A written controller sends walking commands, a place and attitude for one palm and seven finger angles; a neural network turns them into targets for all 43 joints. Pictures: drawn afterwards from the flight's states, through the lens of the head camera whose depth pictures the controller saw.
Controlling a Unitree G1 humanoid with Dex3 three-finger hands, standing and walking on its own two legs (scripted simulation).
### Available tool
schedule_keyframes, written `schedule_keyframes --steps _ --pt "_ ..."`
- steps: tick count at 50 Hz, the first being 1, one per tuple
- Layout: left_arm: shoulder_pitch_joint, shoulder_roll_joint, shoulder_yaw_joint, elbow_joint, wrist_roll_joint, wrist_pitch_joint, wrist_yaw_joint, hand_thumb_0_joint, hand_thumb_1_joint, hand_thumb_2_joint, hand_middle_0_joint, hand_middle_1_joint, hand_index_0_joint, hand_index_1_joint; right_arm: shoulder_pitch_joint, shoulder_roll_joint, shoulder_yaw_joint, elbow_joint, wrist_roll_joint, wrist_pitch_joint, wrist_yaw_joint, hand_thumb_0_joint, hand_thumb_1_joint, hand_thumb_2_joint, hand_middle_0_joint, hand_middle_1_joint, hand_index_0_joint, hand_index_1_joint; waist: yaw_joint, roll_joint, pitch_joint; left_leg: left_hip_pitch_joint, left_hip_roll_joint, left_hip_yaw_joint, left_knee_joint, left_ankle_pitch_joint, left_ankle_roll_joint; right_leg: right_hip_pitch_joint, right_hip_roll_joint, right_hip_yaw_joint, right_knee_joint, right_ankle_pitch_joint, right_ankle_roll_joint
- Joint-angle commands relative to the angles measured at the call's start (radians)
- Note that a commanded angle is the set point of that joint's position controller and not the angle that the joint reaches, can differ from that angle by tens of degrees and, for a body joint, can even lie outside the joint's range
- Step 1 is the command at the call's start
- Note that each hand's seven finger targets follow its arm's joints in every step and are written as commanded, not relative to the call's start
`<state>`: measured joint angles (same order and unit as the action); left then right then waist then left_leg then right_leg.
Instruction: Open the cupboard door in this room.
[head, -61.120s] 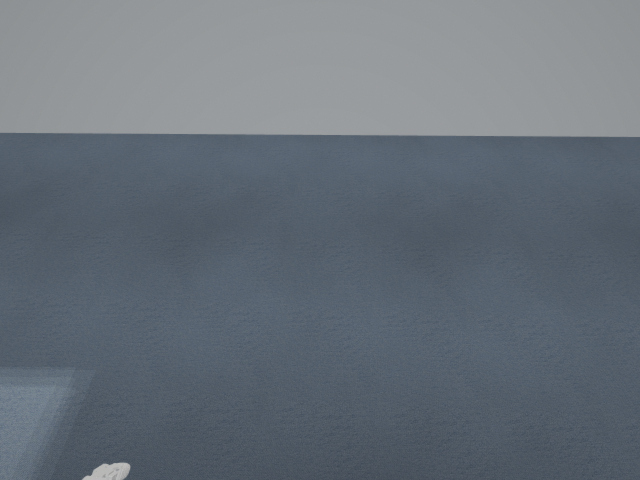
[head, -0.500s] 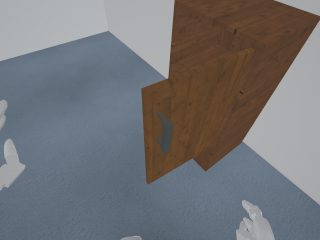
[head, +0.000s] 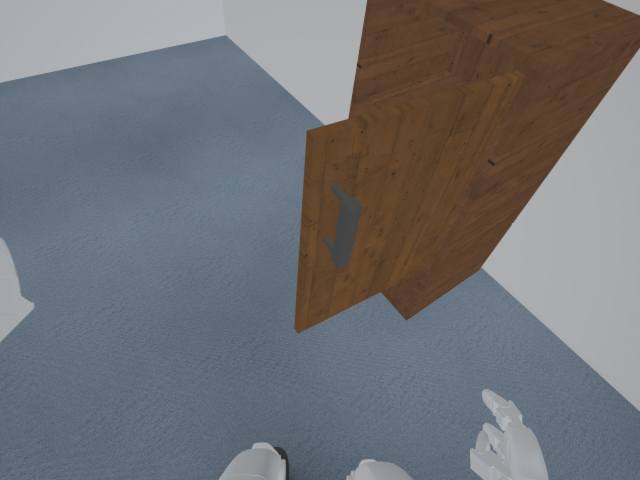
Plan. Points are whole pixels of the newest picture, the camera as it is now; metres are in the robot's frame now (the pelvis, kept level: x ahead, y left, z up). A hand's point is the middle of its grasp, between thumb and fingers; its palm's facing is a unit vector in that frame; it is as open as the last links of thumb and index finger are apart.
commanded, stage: step back with the hand held close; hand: left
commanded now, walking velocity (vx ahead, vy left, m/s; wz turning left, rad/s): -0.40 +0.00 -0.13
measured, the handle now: (338, 226) +0.49 -0.01 -0.01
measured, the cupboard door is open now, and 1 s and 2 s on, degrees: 85 85 85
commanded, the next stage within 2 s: stop stepping back and stand still in 0.12 s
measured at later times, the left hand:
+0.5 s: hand (56, 416) +0.14 +0.20 +0.18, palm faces +0.20 -0.81 -0.55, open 7.4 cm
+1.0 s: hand out of the picture +0.11 +0.24 +0.18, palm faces +0.30 -0.82 -0.49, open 7.4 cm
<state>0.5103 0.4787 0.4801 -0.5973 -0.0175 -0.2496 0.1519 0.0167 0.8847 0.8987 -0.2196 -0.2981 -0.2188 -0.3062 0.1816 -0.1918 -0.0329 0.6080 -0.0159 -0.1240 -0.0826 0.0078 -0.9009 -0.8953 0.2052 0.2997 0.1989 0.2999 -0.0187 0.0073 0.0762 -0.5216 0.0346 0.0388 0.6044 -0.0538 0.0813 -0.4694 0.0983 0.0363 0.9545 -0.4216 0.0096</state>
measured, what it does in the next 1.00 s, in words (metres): walks backwards: right foot, then left foot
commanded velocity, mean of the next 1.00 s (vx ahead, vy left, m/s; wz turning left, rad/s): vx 0.01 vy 0.02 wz -0.01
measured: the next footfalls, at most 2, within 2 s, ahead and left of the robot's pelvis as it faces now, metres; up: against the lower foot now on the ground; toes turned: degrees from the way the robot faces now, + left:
right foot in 0.18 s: -0.09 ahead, -0.10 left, +0.00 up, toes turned -9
left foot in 0.30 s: +0.07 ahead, +0.06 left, +0.00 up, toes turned -6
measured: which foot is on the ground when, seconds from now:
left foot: down 0.00-0.18, up 0.20-0.28, down 0.30-0.50, up 0.52-0.72, down 0.74-1.00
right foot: up 0.00-0.16, down 0.18-1.00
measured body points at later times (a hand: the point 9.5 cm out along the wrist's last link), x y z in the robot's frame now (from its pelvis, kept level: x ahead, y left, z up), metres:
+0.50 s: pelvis -0.10 -0.02 +0.02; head -0.09 -0.01 +0.47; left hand +0.12 +0.24 +0.21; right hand +0.01 -0.29 -0.05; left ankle +0.03 +0.06 -0.71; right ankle -0.13 -0.10 -0.71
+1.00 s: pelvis -0.12 +0.01 +0.02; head -0.12 +0.01 +0.47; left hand +0.08 +0.28 +0.21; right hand +0.01 -0.24 -0.06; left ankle -0.10 +0.12 -0.72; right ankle -0.13 -0.10 -0.72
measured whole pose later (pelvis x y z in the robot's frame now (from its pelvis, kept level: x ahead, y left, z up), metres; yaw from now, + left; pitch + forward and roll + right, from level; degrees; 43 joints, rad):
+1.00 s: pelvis -0.12 +0.01 +0.02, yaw -8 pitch -1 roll +0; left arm 0.55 0.41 0.40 -0.44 -0.02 -0.22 0.15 0.02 0.89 0.90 -0.22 -0.30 -0.22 -0.31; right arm 0.22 -0.19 0.01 0.64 0.00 -0.16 -0.07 0.01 -0.90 -0.90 0.20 0.30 0.20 0.30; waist 0.00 -0.01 0.01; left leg -0.22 0.03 0.05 0.48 -0.24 0.00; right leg -0.22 0.01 -0.03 0.48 -0.24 -0.02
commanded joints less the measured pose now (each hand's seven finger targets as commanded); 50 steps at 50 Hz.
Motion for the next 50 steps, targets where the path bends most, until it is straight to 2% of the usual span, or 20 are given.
schedule_keyframes --steps 1,6,7,8,9,11,13,15,16,18,20,23,24,25,26,30,35,38,40,50 --pt "0.052 0.099 0.097 -0.158 -0.037 -0.046 0.033 0.000 0.900 0.900 -0.200 -0.300 -0.200 -0.300 -0.079 -0.138 -0.044 -0.122 -0.001 -0.078 0.011 0.000 -0.900 -0.900 0.200 0.300 0.200 0.300 0.021 0.196 -0.214 0.053 0.280 -0.251 -0.433 -0.447 0.038 0.194 -0.015 -0.022 0.056 -0.119 -0.014" --pt "-0.075 0.108 0.035 -0.152 -0.048 -0.052 0.019 0.000 0.900 0.900 -0.200 -0.300 -0.200 -0.300 -0.077 -0.135 -0.031 -0.073 -0.013 -0.069 0.019 0.000 -0.900 -0.900 0.200 0.300 0.200 0.300 0.024 0.190 -0.233 0.264 0.227 -0.157 -0.396 -0.326 -0.079 0.246 -0.059 -0.023 -0.548 -0.088 -0.070" --pt "-0.098 0.123 0.033 -0.148 -0.043 -0.062 0.014 0.000 0.900 0.900 -0.200 -0.300 -0.200 -0.300 -0.067 -0.124 -0.029 -0.067 -0.010 -0.056 0.024 0.000 -0.900 -0.900 0.200 0.300 0.200 0.300 0.020 0.078 -0.233 0.328 0.162 -0.091 -0.245 -0.236 -0.114 0.179 -0.139 0.098 -0.687 -0.046 -0.111" --pt "-0.133 0.166 0.051 -0.159 -0.039 -0.070 0.019 0.000 0.900 0.900 -0.200 -0.300 -0.200 -0.300 -0.075 -0.113 -0.024 -0.065 -0.003 -0.041 0.023 0.000 -0.900 -0.900 0.200 0.300 0.200 0.300 0.017 -0.083 -0.222 0.384 0.079 -0.033 0.014 -0.180 -0.136 0.018 -0.300 0.326 -0.773 0.013 -0.169" --pt "-0.163 0.231 0.093 -0.188 -0.022 -0.080 0.034 0.000 0.900 0.900 -0.200 -0.300 -0.200 -0.300 -0.082 -0.103 -0.010 -0.052 -0.018 -0.042 0.021 0.000 -0.900 -0.900 0.200 0.300 0.200 0.300 0.024 -0.109 -0.230 0.373 0.021 -0.024 0.191 -0.235 -0.146 -0.039 -0.435 0.377 -0.786 0.288 -0.215" --pt "-0.182 0.194 0.044 -0.159 -0.006 -0.051 0.016 0.000 0.900 0.900 -0.200 -0.300 -0.200 -0.300 -0.115 -0.105 -0.008 -0.088 0.003 -0.052 0.007 0.000 -0.900 -0.900 0.200 0.300 0.200 0.300 0.020 -0.227 -0.190 0.191 -0.045 -0.029 0.237 -0.283 -0.125 0.141 -0.330 0.163 -0.611 0.751 -0.144" --pt "-0.078 0.171 0.068 -0.120 -0.016 -0.004 0.003 0.000 0.900 0.900 -0.200 -0.300 -0.200 -0.300 -0.094 -0.111 0.009 -0.112 0.019 -0.031 -0.013 0.000 -0.900 -0.900 0.200 0.300 0.200 0.300 0.000 -0.091 -0.187 0.288 -0.052 0.006 -0.018 -0.010 -0.100 0.211 -0.218 0.020 -0.453 0.858 -0.055" --pt "0.016 0.153 0.081 -0.119 -0.037 0.010 -0.004 0.000 0.900 0.900 -0.200 -0.300 -0.200 -0.300 -0.071 -0.143 -0.003 -0.122 0.024 -0.036 -0.010 0.000 -0.900 -0.900 0.200 0.300 0.200 0.300 0.019 0.213 -0.286 0.491 0.126 -0.183 -0.224 0.415 -0.026 0.151 -0.056 -0.050 -0.266 0.252 0.010" --pt "0.027 0.136 0.062 -0.097 -0.047 -0.001 -0.008 0.000 0.900 0.900 -0.200 -0.300 -0.200 -0.300 -0.046 -0.145 -0.005 -0.123 0.024 -0.052 0.004 0.000 -0.900 -0.900 0.200 0.300 0.200 0.300 0.020 0.206 -0.276 0.473 0.191 -0.272 -0.300 0.325 0.005 0.133 -0.026 -0.008 -0.214 -0.104 -0.006" --pt "0.074 0.167 0.109 -0.145 -0.044 0.001 0.004 0.000 0.900 0.900 -0.200 -0.300 -0.200 -0.300 -0.052 -0.129 -0.001 -0.129 -0.002 -0.069 0.005 0.000 -0.900 -0.900 0.200 0.300 0.200 0.300 0.022 0.237 -0.257 0.350 0.226 -0.353 -0.398 -0.092 0.030 0.167 -0.048 0.009 -0.200 -0.118 -0.009" --pt "0.141 0.156 0.114 -0.150 -0.048 0.010 0.014 0.000 0.900 0.900 -0.200 -0.300 -0.200 -0.300 -0.060 -0.127 0.003 -0.139 -0.002 -0.064 0.006 0.000 -0.900 -0.900 0.200 0.300 0.200 0.300 0.020 0.208 -0.212 0.167 0.174 -0.267 -0.489 -0.480 -0.006 0.318 -0.036 -0.049 -0.317 -0.074 -0.024" --pt "0.168 0.151 0.106 -0.134 -0.032 0.024 0.019 0.000 0.900 0.900 -0.200 -0.300 -0.200 -0.300 -0.083 -0.142 -0.003 -0.163 0.004 -0.037 0.002 0.000 -0.900 -0.900 0.200 0.300 0.200 0.300 0.010 0.188 -0.119 -0.059 0.061 -0.111 -0.394 -0.593 -0.070 0.462 -0.051 -0.076 -0.515 -0.041 -0.049" --pt "0.155 0.189 0.134 -0.141 -0.029 0.019 0.021 0.000 0.900 0.900 -0.200 -0.300 -0.200 -0.300 -0.081 -0.139 -0.008 -0.166 -0.003 -0.027 0.002 0.000 -0.900 -0.900 0.200 0.300 0.200 0.300 0.005 0.066 -0.124 0.030 -0.006 -0.057 -0.190 -0.467 -0.090 0.339 -0.145 0.049 -0.671 -0.117 -0.081" --pt "0.131 0.182 0.119 -0.141 -0.032 0.013 0.021 0.000 0.900 0.900 -0.200 -0.300 -0.200 -0.300 -0.061 -0.132 -0.014 -0.151 -0.003 -0.025 0.003 0.000 -0.900 -0.900 0.200 0.300 0.200 0.300 0.003 -0.119 -0.132 0.159 -0.050 -0.038 0.096 -0.326 -0.110 0.116 -0.311 0.287 -0.813 -0.282 -0.145" --pt "0.084 0.183 0.122 -0.144 -0.031 0.017 0.027 0.000 0.900 0.900 -0.200 -0.300 -0.200 -0.300 -0.044 -0.134 -0.019 -0.128 0.000 -0.024 0.000 0.000 -0.900 -0.900 0.200 0.300 0.200 0.300 0.015 -0.216 -0.095 0.114 -0.047 -0.064 0.295 -0.290 -0.111 0.026 -0.413 0.419 -0.866 -0.327 -0.197" --pt "-0.066 0.114 0.040 0.021 -0.001 0.006 0.037 0.000 0.900 0.900 -0.200 -0.300 -0.200 -0.300 -0.025 -0.135 -0.009 -0.079 0.007 -0.050 -0.017 0.000 -0.900 -0.900 0.200 0.300 0.200 0.300 -0.010 -0.085 -0.065 0.129 0.005 -0.036 0.180 -0.288 -0.083 0.079 -0.323 0.207 -0.741 -0.110 -0.131" --pt "-0.088 0.105 0.012 0.004 0.009 -0.008 0.039 0.000 0.900 0.900 -0.200 -0.300 -0.200 -0.300 -0.022 -0.147 -0.013 -0.067 0.011 -0.089 -0.025 0.000 -0.900 -0.900 0.200 0.300 0.200 0.300 0.014 -0.027 -0.068 0.295 -0.001 -0.014 -0.170 -0.257 -0.035 0.173 -0.251 0.154 -0.644 0.036 -0.069" --pt "-0.029 0.131 0.052 -0.019 -0.003 -0.015 0.028 0.000 0.900 0.900 -0.200 -0.300 -0.200 -0.300 -0.028 -0.154 -0.022 -0.088 0.021 -0.082 -0.012 0.000 -0.900 -0.900 0.200 0.300 0.200 0.300 0.019 -0.084 -0.118 0.289 0.030 -0.039 -0.146 -0.127 -0.041 0.273 -0.211 0.125 -0.599 0.240 -0.026" --pt "-0.009 0.121 0.054 -0.046 -0.002 -0.018 0.022 0.000 0.900 0.900 -0.200 -0.300 -0.200 -0.300 -0.030 -0.129 -0.005 -0.088 0.018 -0.076 -0.006 0.000 -0.900 -0.900 0.200 0.300 0.200 0.300 0.009 -0.004 -0.089 0.266 0.014 -0.033 -0.167 -0.164 -0.047 0.249 -0.205 0.096 -0.602 0.191 -0.042" --pt "0.003 0.088 0.037 -0.026 -0.010 -0.015 0.016 0.000 0.900 0.900 -0.200 -0.300 -0.200 -0.300 -0.035 -0.135 0.001 -0.111 0.019 -0.080 0.003 0.000 -0.900 -0.900 0.200 0.300 0.200 0.300 0.018 0.065 -0.138 0.260 0.059 -0.079 -0.259 -0.107 -0.052 0.321 -0.118 0.010 -0.534 0.317 -0.009"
